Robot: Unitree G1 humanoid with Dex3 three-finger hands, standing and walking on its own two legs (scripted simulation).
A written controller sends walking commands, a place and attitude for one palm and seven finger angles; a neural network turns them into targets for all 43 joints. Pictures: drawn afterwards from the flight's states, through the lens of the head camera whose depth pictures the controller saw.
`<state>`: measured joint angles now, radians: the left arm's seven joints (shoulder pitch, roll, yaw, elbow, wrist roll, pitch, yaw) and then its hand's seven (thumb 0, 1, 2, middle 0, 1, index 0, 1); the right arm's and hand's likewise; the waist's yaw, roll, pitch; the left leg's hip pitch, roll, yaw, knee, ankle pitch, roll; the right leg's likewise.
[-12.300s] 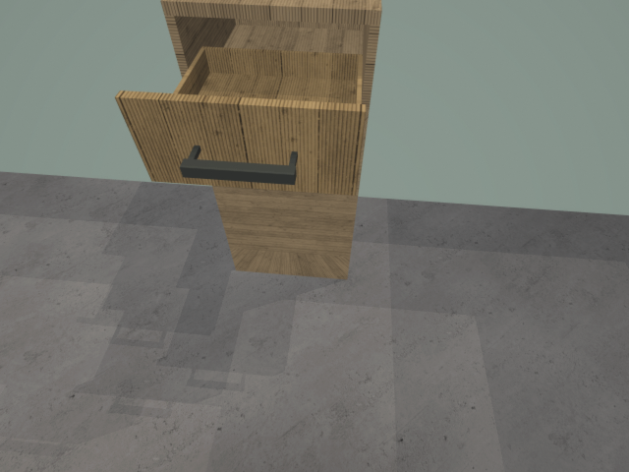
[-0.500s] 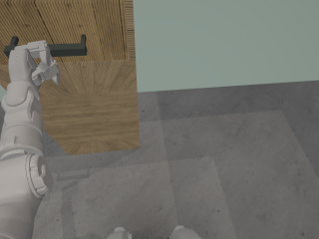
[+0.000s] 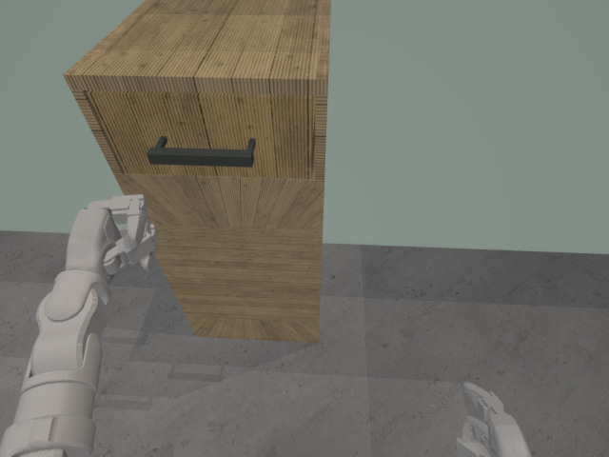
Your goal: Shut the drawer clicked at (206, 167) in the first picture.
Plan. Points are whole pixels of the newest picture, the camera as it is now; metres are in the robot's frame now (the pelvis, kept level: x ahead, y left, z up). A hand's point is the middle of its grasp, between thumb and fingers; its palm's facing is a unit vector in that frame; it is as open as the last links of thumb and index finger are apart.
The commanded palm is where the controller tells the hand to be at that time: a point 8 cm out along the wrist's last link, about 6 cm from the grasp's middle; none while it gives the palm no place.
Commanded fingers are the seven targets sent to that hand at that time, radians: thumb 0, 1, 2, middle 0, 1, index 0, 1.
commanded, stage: draw the hand back to the body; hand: left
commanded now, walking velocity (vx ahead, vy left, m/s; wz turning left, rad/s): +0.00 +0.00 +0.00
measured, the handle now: (204, 149) +0.60 +0.22 +0.08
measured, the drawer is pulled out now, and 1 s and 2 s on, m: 0.00 0.00 0.00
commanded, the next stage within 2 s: step back with the hand held close in 0.82 s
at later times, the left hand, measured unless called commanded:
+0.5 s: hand (86, 312) +0.22 +0.23 +0.16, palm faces +0.34 -0.88 -0.34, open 3.2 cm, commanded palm +0.17 +0.27 +0.18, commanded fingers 0.00 0.90 0.90 -1.40 -1.60 -1.40 -1.60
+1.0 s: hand (43, 351) +0.18 +0.24 +0.18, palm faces +0.40 -0.83 -0.38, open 3.2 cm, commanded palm +0.13 +0.27 +0.19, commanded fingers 0.00 0.90 0.90 -1.40 -1.60 -1.40 -1.60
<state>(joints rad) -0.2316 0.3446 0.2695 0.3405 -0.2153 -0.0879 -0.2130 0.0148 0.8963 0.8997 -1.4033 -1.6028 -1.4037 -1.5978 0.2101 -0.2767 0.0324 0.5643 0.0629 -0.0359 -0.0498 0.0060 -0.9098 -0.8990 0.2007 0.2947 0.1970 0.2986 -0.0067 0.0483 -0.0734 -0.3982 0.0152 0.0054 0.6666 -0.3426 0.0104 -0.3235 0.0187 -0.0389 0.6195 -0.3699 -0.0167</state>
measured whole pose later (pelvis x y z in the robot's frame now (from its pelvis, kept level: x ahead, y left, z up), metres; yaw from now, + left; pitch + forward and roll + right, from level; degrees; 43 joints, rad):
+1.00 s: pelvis -0.01 -0.01 +0.02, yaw +0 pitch -4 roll -1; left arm 0.51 0.32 0.29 -0.44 -0.07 -0.12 0.09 0.01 0.89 0.90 -1.41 -1.60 -1.41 -1.60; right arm 0.18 -0.22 0.04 0.61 0.00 -0.08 -0.07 0.01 -0.91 -0.90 0.20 0.30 0.20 0.30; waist 0.07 0.07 0.02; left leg -0.12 0.02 0.01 0.43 -0.23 0.00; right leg -0.04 0.03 -0.03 0.35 -0.24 -0.02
